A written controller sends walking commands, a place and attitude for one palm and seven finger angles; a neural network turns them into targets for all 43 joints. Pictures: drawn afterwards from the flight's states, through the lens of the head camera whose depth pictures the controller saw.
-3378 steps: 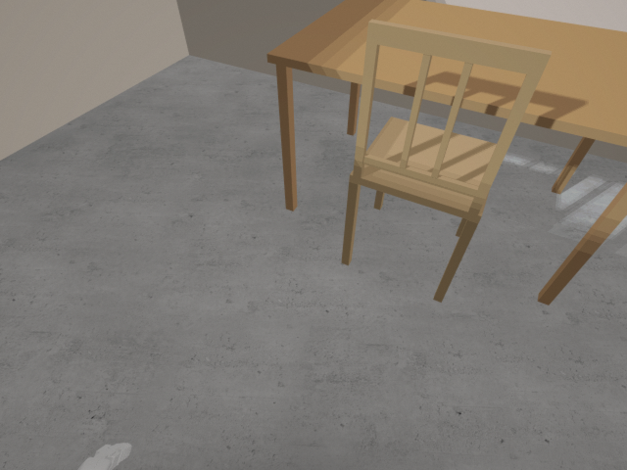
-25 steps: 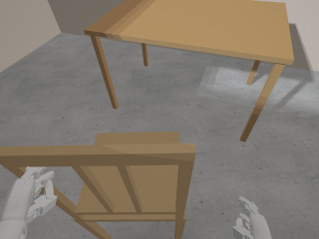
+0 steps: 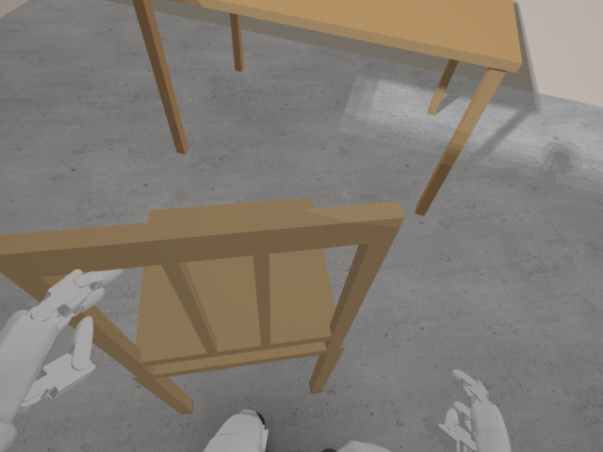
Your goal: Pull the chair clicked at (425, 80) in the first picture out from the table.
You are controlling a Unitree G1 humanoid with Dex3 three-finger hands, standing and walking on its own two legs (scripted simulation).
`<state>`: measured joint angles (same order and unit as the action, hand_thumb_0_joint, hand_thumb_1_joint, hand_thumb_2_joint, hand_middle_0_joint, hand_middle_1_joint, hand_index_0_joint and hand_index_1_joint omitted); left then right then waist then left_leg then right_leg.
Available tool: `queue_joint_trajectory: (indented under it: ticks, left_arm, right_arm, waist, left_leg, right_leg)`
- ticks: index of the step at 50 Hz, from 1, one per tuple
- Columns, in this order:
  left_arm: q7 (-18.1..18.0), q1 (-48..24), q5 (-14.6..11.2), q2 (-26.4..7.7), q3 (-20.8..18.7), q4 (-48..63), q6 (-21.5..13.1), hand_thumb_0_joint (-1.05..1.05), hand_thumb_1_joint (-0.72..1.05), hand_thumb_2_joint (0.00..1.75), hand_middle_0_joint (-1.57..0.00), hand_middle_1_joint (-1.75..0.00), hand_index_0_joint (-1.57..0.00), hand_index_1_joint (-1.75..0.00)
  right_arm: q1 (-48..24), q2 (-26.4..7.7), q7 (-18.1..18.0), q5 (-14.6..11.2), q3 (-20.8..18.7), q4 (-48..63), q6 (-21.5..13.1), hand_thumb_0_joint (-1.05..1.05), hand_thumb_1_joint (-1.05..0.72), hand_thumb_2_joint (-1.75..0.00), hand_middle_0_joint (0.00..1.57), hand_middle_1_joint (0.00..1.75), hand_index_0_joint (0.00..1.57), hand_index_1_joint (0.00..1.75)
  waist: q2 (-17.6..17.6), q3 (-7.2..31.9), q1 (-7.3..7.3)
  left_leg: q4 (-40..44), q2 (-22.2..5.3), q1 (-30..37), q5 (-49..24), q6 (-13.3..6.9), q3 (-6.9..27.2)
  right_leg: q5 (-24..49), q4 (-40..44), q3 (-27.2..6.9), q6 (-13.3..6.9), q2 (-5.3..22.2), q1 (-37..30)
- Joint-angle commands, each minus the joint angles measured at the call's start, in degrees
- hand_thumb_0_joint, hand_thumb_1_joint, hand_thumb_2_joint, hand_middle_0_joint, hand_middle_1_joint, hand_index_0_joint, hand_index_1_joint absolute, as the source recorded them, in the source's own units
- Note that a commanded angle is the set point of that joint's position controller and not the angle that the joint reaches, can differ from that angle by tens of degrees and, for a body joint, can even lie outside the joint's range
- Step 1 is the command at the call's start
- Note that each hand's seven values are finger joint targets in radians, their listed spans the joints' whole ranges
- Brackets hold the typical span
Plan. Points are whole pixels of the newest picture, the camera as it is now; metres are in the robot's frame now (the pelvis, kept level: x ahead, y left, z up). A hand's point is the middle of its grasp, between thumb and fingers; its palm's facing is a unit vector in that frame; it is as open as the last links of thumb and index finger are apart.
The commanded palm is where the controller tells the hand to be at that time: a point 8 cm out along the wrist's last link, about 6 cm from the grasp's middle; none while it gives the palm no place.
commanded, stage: step back with the hand held close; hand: left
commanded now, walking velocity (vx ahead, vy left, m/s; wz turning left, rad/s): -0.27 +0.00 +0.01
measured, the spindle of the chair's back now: (196, 313) +0.29 +0.18 -0.04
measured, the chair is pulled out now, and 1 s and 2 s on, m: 0.74 0.75 0.75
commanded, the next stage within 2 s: stop stepping back and stand still in 0.36 s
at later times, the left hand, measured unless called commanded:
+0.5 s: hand (9, 437) +0.11 +0.25 +0.13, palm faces +0.39 -0.77 -0.50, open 7.4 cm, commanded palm +0.03 +0.28 +0.19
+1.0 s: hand out of the picture -0.05 +0.23 +0.14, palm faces +0.46 -0.81 -0.36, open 7.4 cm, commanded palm -0.10 +0.28 +0.19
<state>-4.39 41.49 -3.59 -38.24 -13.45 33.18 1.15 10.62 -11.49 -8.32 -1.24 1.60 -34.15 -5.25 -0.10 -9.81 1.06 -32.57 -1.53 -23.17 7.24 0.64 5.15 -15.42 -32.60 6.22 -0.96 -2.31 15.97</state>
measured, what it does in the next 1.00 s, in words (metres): walks backwards: left foot, then left foot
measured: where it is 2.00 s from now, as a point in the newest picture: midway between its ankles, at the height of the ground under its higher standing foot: outside the picture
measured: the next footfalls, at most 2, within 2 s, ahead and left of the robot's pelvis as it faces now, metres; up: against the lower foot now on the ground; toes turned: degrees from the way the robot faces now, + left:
left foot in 0.28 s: +0.04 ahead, +0.11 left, +0.00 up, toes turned +2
left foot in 0.68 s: -0.14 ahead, +0.12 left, +0.00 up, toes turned +5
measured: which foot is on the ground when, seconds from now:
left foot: down 0.00-0.16, up 0.18-0.26, down 0.28-0.50, up 0.52-0.66, down 0.68-1.00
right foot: down 0.00-0.68, up 0.70-0.82, down 0.84-1.00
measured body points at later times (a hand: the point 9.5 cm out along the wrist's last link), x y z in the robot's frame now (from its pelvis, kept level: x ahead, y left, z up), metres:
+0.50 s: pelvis -0.11 -0.02 -0.01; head -0.10 -0.04 +0.44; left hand +0.09 +0.28 +0.16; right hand +0.10 -0.25 -0.07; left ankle +0.00 +0.11 -0.72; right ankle -0.05 -0.13 -0.73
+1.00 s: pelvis -0.22 -0.03 +0.01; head -0.26 -0.03 +0.46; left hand -0.08 +0.27 +0.16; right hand -0.09 -0.26 -0.09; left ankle -0.20 +0.10 -0.70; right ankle -0.16 -0.13 -0.73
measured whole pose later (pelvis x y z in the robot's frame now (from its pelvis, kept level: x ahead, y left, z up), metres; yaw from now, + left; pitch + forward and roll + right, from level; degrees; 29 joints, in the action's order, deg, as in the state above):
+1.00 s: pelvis -0.22 -0.03 +0.01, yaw +4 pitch -3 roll +2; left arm -7.2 32.8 -0.7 -16.8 -17.5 21.8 -7.8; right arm 18.4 -11.3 -3.9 -0.8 1.0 -41.0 -5.2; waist -2.3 3.3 -0.5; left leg -43.9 0.2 -19.3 23.4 -2.7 -1.4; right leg -13.5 -31.4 1.9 -1.9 1.9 15.8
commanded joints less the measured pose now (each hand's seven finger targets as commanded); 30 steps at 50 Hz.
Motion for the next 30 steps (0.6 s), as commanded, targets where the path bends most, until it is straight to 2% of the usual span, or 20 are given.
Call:
queue_joint_trajectory:
  ticks: [1,4,5,7,9,10,11,12,14,16,17,19,21,23,24,25,26,27,29,30]
  left_arm:
    - [-7.7,-11.9,1.6,-10.5,-27.0,26.6,-15.0,0.00,0.90,0.90,-0.20,-0.30,-0.20,-0.30]
    - [-6.6,-10.2,1.3,-11.5,-29.0,25.7,-17.2,0.00,0.90,0.90,-0.20,-0.30,-0.20,-0.30]
    - [-6.4,-8.1,0.6,-11.8,-29.3,25.5,-17.3,0.00,0.90,0.90,-0.20,-0.30,-0.20,-0.30]
    - [-6.1,-6.0,-1.3,-11.0,-28.5,26.5,-18.3,0.00,0.90,0.90,-0.20,-0.30,-0.20,-0.30]
    - [-6.8,-7.8,-1.1,-7.9,-27.1,21.8,-18.3,0.00,0.90,0.90,-0.20,-0.30,-0.20,-0.30]
    - [-7.1,-9.1,-0.8,-5.8,-26.1,17.2,-17.3,0.00,0.90,0.90,-0.20,-0.30,-0.20,-0.30]
    - [-7.2,-10.2,-0.4,-3.5,-25.2,11.9,-16.3,0.00,0.90,0.90,-0.20,-0.30,-0.20,-0.30]
    - [-6.5,-10.6,0.0,0.9,-22.5,4.3,-15.2,0.00,0.90,0.90,-0.20,-0.30,-0.20,-0.30]
    - [-5.7,-14.9,1.6,3.3,-20.0,-4.9,-14.2,0.00,0.90,0.90,-0.20,-0.30,-0.20,-0.30]
    - [-4.6,-16.2,2.1,5.8,-16.7,-13.7,-13.1,0.00,0.90,0.90,-0.20,-0.30,-0.20,-0.30]
    - [-4.5,-14.0,2.4,7.1,-15.5,-17.9,-12.6,0.00,0.90,0.90,-0.20,-0.30,-0.20,-0.30]
    - [-3.4,-17.4,1.8,7.2,-14.0,-12.3,-12.9,0.00,0.90,0.90,-0.20,-0.30,-0.20,-0.30]
    - [-2.9,-16.1,2.6,6.9,-12.8,-4.8,-13.9,0.00,0.90,0.90,-0.20,-0.30,-0.20,-0.30]
    - [-2.9,-15.2,3.3,3.7,-14.2,9.0,-15.1,0.00,0.90,0.90,-0.20,-0.30,-0.20,-0.30]
    - [-3.1,-11.9,3.0,0.9,-16.8,13.5,-15.7,0.00,0.90,0.90,-0.20,-0.30,-0.20,-0.30]
    - [-3.7,-9.9,1.9,-1.8,-19.0,18.1,-15.7,0.00,0.90,0.90,-0.20,-0.30,-0.20,-0.30]
    - [-4.4,-10.2,0.9,-3.1,-20.1,23.6,-15.6,0.00,0.90,0.90,-0.20,-0.30,-0.20,-0.30]
    - [-5.3,-9.5,0.9,-7.1,-23.2,27.6,-15.3,0.00,0.90,0.90,-0.20,-0.30,-0.20,-0.30]
    - [-6.9,-6.6,0.1,-5.8,-23.7,29.2,-14.6,0.00,0.90,0.90,-0.20,-0.30,-0.20,-0.30]
    - [-7.7,-5.0,0.5,-3.9,-22.5,27.1,-14.4,0.00,0.90,0.90,-0.20,-0.30,-0.20,-0.30]
  right_arm:
    - [-2.3,-8.9,-0.7,1.4,-3.2,6.8,-5.9,0.00,-0.90,-0.90,0.20,0.30,0.20,0.30]
    - [-1.0,-8.9,0.0,1.1,-3.4,6.2,-8.1,0.00,-0.90,-0.90,0.20,0.30,0.20,0.30]
    - [-0.2,-8.2,0.3,1.2,-3.3,6.1,-8.4,0.00,-0.90,-0.90,0.20,0.30,0.20,0.30]
    - [0.0,-7.7,0.7,0.6,-3.7,4.8,-9.4,0.00,-0.90,-0.90,0.20,0.30,0.20,0.30]
    - [0.3,-8.0,0.8,0.7,-4.9,2.2,-8.6,0.00,-0.90,-0.90,0.20,0.30,0.20,0.30]
    - [-0.4,-8.0,1.3,1.2,-5.2,1.1,-7.7,0.00,-0.90,-0.90,0.20,0.30,0.20,0.30]
    - [-1.4,-7.4,1.6,1.6,-5.0,0.4,-7.0,0.00,-0.90,-0.90,0.20,0.30,0.20,0.30]
    - [-3.8,-7.1,1.8,1.3,-4.8,1.1,-7.2,0.00,-0.90,-0.90,0.20,0.30,0.20,0.30]
    - [-5.6,-8.4,1.3,0.6,-4.9,1.2,-6.4,0.00,-0.90,-0.90,0.20,0.30,0.20,0.30]
    - [-5.5,-8.1,2.4,-0.2,-5.8,1.3,-4.0,0.00,-0.90,-0.90,0.20,0.30,0.20,0.30]
    - [-7.0,-7.6,2.8,0.1,-5.7,1.4,-3.1,0.00,-0.90,-0.90,0.20,0.30,0.20,0.30]
    - [-7.3,-7.6,3.5,0.8,-5.0,3.3,-2.2,0.00,-0.90,-0.90,0.20,0.30,0.20,0.30]
    - [-8.7,-9.3,3.6,0.3,-4.9,5.6,-1.6,0.00,-0.90,-0.90,0.20,0.30,0.20,0.30]
    - [-9.3,-9.5,3.9,0.0,-4.7,8.6,-1.4,0.00,-0.90,-0.90,0.20,0.30,0.20,0.30]
    - [-8.2,-8.2,4.2,0.0,-4.7,9.9,-1.6,0.00,-0.90,-0.90,0.20,0.30,0.20,0.30]
    - [-7.3,-6.9,4.5,0.0,-4.4,10.6,-1.7,0.00,-0.90,-0.90,0.20,0.30,0.20,0.30]
    - [-5.8,-7.2,4.8,-0.4,-4.8,10.2,-1.6,0.00,-0.90,-0.90,0.20,0.30,0.20,0.30]
    - [-5.1,-8.5,4.6,-0.6,-4.9,9.8,-1.2,0.00,-0.90,-0.90,0.20,0.30,0.20,0.30]
    - [-4.4,-5.4,3.4,-0.5,-3.1,9.8,-0.3,0.00,-0.90,-0.90,0.20,0.30,0.20,0.30]
    - [-3.6,-5.2,2.5,0.2,-2.6,9.4,-0.1,0.00,-0.90,-0.90,0.20,0.30,0.20,0.30]
  waist:
    - [22.5,19.0,1.37]
    - [18.5,20.1,1.65]
    - [14.5,20.7,1.48]
    - [6.4,25.8,1.02]
    - [-1.8,24.8,-0.60]
    - [-3.2,22.8,-1.34]
    - [-4.7,20.5,-2.09]
    - [-1.1,15.5,-2.62]
    - [3.8,9.9,-2.12]
    - [2.7,9.6,-2.04]
    - [5.2,8.6,-1.92]
    - [6.2,10.1,-1.84]
    - [1.3,9.9,-0.23]
    - [-1.9,13.6,0.33]
    - [-8.0,15.5,-0.16]
    - [-12.1,15.5,0.05]
    - [-11.8,19.5,0.35]
    - [-5.7,21.5,-0.44]
    - [1.1,22.7,-2.43]
    - [5.8,21.1,-2.72]
  left_leg:
    - [22.1,-10.9,-15.2,31.9,-6.3,13.2]
    - [17.1,-9.5,-13.3,32.5,-6.1,11.1]
    - [11.9,-7.2,-5.3,23.7,-4.1,8.9]
    - [-5.0,-1.4,13.5,12.5,-0.3,1.0]
    - [-22.5,0.7,18.5,10.0,0.9,-1.9]
    - [-23.6,0.4,16.9,10.0,0.9,-2.0]
    - [-18.6,-0.2,14.7,9.0,0.8,-2.5]
    - [-9.1,-1.1,13.7,3.3,-0.1,-2.8]
    - [8.1,-7.9,8.5,-18.1,-1.9,3.4]
    - [9.7,-16.4,9.1,-34.1,-6.4,7.3]
    - [9.6,-17.2,8.2,-37.2,-8.6,7.9]
    - [13.8,-17.7,-1.9,-20.6,-10.2,9.4]
    - [10.8,-16.4,-9.7,-1.9,-10.3,8.2]
    - [2.8,-9.1,-13.5,19.2,-7.3,2.7]
    - [-6.5,-1.6,-10.9,26.7,-4.3,-2.1]
    - [-21.1,3.4,-4.2,24.3,-1.2,-6.1]
    - [-34.3,3.4,2.2,21.7,-0.2,-5.1]
    - [-37.5,2.3,4.9,19.3,-0.3,-3.6]
    - [-24.1,-0.7,13.0,20.7,-2.2,-0.7]
    - [-10.9,-0.5,15.6,20.8,-2.9,-1.6]
  right_leg:
    - [1.1,-7.8,-3.8,1.2,1.1,-22.7]
    - [0.1,-2.2,-4.5,0.5,1.5,-21.9]
    - [2.1,3.9,-7.3,-1.5,3.9,-16.1]
    - [5.5,11.1,-13.3,-5.6,10.8,-1.7]
    - [12.1,14.8,-21.6,-10.4,21.5,9.3]
    - [16.1,14.3,-21.0,-10.7,23.0,10.6]
    - [20.1,12.3,-17.1,-9.0,21.4,9.3]
    - [21.8,8.8,-15.1,-5.9,17.2,10.0]
    - [22.0,-2.5,-8.4,0.4,7.5,5.3]
    - [-1.7,-10.9,-9.3,1.5,4.6,7.2]
    - [-5.7,-13.0,-9.2,1.9,3.7,8.1]
    - [-10.3,-17.3,-10.4,2.2,4.4,2.2]
    - [-3.6,-9.7,-11.4,2.0,6.3,-4.8]
    - [8.0,1.8,-11.0,1.9,8.2,-11.7]
    - [0.0,10.5,-17.9,-0.8,12.8,-6.3]
    - [-13.5,20.5,-27.2,-6.0,20.2,5.3]
    - [-22.3,24.4,-30.7,-9.9,25.2,12.0]
    - [-21.2,23.3,-31.3,-11.2,25.4,13.4]
    - [-18.8,16.3,-23.9,-8.1,22.5,16.0]
    - [-18.8,12.0,-18.6,-5.0,17.5,15.7]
